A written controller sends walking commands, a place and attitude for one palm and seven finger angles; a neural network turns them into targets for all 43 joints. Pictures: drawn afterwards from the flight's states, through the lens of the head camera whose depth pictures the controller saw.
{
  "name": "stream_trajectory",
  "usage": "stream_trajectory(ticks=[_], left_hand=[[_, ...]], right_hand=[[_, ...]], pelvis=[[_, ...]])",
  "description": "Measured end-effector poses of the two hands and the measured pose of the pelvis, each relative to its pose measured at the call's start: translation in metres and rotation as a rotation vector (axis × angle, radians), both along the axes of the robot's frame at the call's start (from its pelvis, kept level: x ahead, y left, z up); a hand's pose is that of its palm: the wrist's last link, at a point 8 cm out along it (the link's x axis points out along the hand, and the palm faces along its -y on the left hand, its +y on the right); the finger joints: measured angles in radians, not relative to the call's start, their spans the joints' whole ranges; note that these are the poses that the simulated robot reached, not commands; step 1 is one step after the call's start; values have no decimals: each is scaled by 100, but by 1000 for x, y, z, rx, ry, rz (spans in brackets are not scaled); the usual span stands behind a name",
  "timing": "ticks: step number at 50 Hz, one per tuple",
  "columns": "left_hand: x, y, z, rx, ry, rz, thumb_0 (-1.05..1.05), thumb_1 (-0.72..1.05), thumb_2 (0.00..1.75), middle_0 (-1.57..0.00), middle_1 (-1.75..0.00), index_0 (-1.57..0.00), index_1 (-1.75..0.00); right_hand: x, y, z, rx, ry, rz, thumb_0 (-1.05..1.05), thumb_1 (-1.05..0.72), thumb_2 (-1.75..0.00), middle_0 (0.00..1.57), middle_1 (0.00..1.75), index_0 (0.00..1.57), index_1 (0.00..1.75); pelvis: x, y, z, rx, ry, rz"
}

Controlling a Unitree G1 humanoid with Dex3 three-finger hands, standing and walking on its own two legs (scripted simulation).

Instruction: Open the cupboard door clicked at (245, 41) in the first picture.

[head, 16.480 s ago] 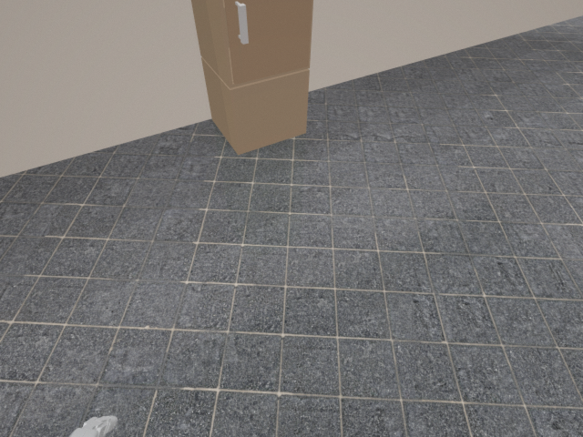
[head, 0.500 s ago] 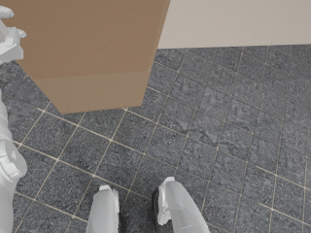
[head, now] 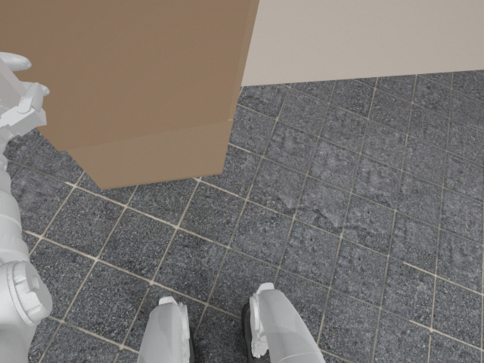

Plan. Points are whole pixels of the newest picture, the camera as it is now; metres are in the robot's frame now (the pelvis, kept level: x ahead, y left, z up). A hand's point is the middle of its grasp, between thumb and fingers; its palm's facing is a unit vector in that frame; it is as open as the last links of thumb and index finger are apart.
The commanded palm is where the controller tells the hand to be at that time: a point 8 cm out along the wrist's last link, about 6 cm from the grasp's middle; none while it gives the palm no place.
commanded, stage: pull the door open along its arc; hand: left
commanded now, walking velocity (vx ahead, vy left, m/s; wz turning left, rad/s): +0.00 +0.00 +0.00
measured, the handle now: (10, 78) +0.54 +0.30 +0.04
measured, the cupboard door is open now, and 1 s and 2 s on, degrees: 6 44 44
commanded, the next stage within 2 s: open thumb and fingers to let go in 0.66 s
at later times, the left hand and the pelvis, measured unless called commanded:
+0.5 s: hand (107, 204) +0.35 +0.16 +0.04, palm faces +0.50 -0.87 +0.02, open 6.3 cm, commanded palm +0.27 +0.21 +0.04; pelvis +0.02 -0.02 +0.02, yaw +3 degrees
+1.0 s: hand (146, 222) +0.32 +0.11 +0.03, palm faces +0.54 -0.84 -0.02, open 7.2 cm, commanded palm +0.27 +0.15 +0.04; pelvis +0.00 -0.06 +0.01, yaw +6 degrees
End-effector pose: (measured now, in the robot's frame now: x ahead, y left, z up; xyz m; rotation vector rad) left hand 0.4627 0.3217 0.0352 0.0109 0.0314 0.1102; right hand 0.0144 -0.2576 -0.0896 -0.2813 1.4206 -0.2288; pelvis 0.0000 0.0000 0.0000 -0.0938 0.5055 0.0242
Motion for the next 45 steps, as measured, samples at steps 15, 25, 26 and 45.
stream_trajectory(ticks=[15,25,26,45], left_hand=[[-114,-73,0,-52,-23,250,1,65,71,-34,-134,-36,-133],[-162,-127,2,-22,-25,408,1,63,71,-35,-132,-37,-133],[-165,-131,2,-16,-23,414,1,63,71,-35,-132,-37,-133],[-193,-181,1,28,-36,472,1,61,76,-34,-133,-34,-133]], right_hand=[[123,17,14,102,-336,136,0,-91,-90,20,30,21,30],[183,32,9,181,-461,248,0,-91,-90,20,30,21,30],[185,32,9,185,-465,252,0,-91,-90,20,30,21,30],[161,-21,-7,129,-426,270,1,-91,-90,20,30,21,30]], pelvis=[[19,1,22,42,-84,1],[18,-21,18,76,-131,21],[18,-23,18,79,-134,23],[9,-59,14,108,-154,66]])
